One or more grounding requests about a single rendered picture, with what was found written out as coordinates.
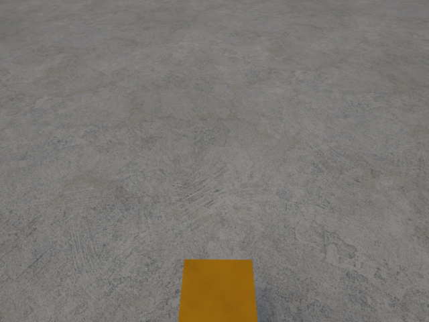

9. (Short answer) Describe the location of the carton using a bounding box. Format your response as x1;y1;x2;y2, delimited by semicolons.
178;259;257;322

